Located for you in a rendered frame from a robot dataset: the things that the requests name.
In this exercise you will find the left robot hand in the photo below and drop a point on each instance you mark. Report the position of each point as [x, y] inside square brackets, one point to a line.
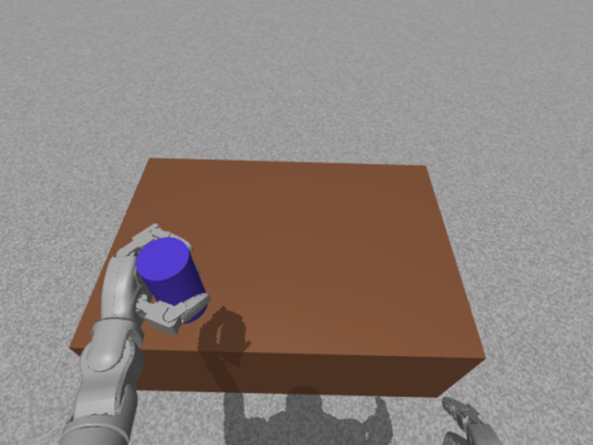
[126, 295]

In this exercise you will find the can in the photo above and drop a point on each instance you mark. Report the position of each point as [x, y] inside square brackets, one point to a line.
[169, 272]

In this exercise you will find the left robot arm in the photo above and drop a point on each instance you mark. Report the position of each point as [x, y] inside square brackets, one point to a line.
[105, 405]

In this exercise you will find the right robot hand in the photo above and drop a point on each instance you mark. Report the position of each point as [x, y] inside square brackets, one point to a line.
[469, 420]

